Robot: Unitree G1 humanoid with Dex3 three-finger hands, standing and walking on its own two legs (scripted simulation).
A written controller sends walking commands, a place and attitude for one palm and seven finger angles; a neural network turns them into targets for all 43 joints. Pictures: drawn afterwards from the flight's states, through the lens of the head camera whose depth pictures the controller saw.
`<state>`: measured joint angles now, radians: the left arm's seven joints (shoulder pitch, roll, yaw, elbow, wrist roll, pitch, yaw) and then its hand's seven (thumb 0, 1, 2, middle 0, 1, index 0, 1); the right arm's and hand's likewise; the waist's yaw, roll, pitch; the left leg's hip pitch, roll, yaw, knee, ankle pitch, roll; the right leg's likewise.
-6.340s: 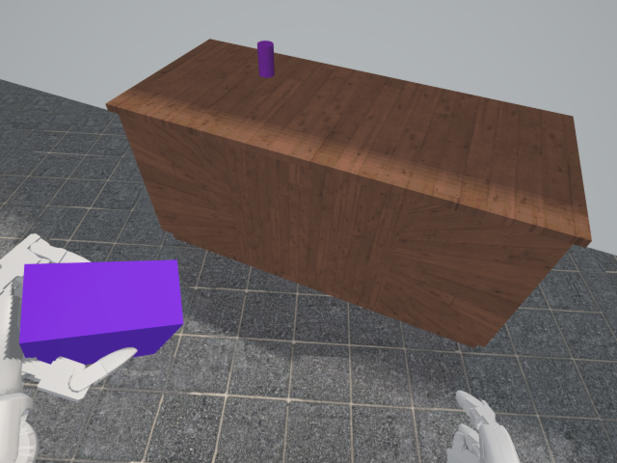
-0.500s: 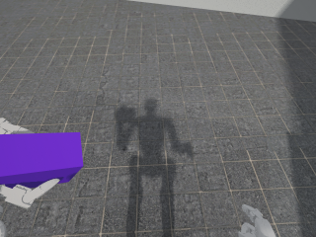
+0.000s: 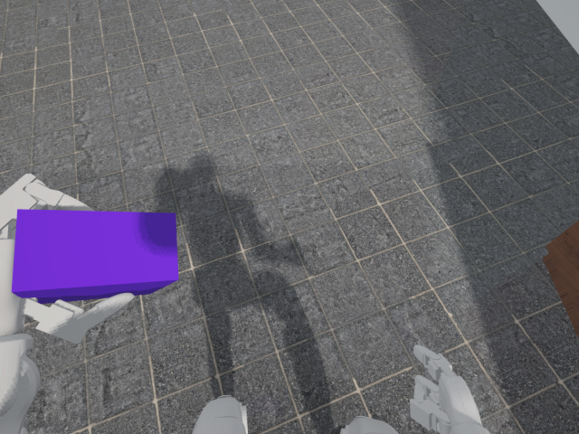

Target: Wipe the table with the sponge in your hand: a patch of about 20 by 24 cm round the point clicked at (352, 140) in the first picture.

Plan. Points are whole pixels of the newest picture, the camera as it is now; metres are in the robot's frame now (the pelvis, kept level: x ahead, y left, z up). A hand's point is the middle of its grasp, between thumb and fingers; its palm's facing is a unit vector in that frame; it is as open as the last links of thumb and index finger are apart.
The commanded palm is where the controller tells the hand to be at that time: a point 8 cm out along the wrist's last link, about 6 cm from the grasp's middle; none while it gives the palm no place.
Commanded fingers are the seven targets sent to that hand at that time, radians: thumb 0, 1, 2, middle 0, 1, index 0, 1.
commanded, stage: turn to face it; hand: left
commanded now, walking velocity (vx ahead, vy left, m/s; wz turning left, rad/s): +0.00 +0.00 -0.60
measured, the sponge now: (120, 260) +0.26 +0.19 +0.15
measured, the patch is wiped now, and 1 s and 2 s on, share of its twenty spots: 0.00 0.00 0.00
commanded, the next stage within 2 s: none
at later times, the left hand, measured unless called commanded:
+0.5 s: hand (165, 296) +0.22 +0.12 +0.18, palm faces +0.13 -0.91 -0.40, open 10.7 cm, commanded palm +0.18 +0.18 +0.20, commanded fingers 0.00 0.10 1.30 -1.20 -1.60 -1.20 -1.60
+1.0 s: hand (383, 407) +0.14 -0.05 +0.20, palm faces -0.14 -0.84 -0.52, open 10.7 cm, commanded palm +0.13 +0.02 +0.20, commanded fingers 0.00 0.10 1.30 -1.20 -1.60 -1.20 -1.60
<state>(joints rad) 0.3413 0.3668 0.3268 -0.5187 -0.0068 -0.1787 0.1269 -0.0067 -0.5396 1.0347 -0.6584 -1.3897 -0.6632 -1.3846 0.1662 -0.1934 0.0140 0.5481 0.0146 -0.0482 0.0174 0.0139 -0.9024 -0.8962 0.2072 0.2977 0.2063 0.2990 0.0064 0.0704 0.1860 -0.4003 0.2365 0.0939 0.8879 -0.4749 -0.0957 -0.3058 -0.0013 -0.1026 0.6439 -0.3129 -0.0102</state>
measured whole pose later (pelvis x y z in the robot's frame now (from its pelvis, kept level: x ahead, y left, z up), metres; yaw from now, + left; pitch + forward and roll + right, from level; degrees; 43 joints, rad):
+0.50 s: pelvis -0.07 -0.03 +0.01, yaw -19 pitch -2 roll -1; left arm 0.41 0.33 0.32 -0.53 -0.01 -0.16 0.14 -0.01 -0.54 1.03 -0.65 -1.39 -0.66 -1.39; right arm 0.19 -0.15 0.02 0.52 0.01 -0.03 0.01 0.01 -0.91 -0.90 0.20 0.30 0.20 0.30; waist 0.06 0.03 0.10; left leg -0.29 0.20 0.20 0.59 -0.25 -0.05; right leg -0.43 -0.04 -0.08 0.97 -0.45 0.07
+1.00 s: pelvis -0.17 -0.11 +0.02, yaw -36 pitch +1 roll +4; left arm 0.52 0.38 0.38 -0.50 -0.06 -0.20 0.15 -0.01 -0.54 1.03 -0.65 -1.39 -0.66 -1.39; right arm 0.15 -0.30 -0.07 0.57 0.01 0.07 -0.01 0.02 -0.91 -0.90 0.20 0.30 0.20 0.30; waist 0.01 0.02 0.08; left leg -0.50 0.03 -0.02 1.14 -0.35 -0.09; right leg -0.29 0.13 0.05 0.40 -0.12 -0.15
